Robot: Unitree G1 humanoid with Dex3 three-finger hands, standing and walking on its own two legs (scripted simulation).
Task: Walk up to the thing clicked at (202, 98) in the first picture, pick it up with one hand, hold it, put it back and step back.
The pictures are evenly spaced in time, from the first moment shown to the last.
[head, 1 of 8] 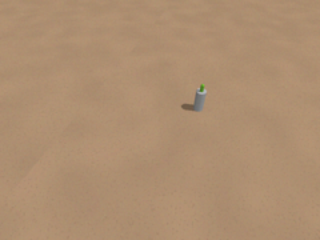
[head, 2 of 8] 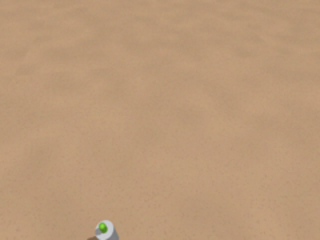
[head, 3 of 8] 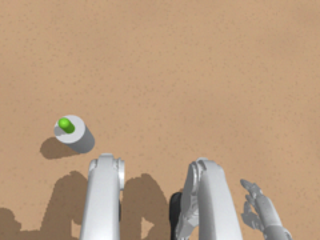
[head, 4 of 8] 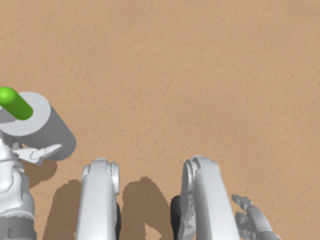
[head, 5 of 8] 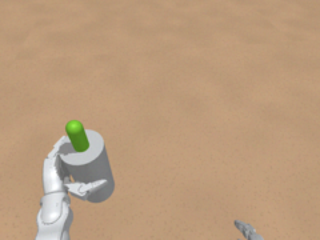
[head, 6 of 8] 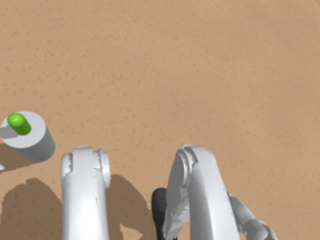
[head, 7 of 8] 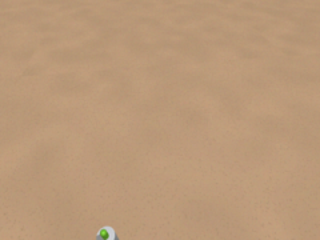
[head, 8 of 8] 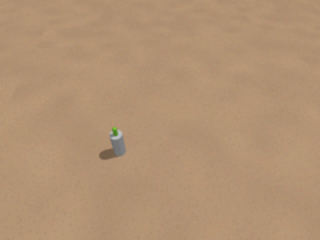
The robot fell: no
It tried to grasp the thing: yes
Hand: left
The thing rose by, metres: 0.67
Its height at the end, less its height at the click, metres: +0.00
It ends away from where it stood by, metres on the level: 0.02
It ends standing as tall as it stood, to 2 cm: yes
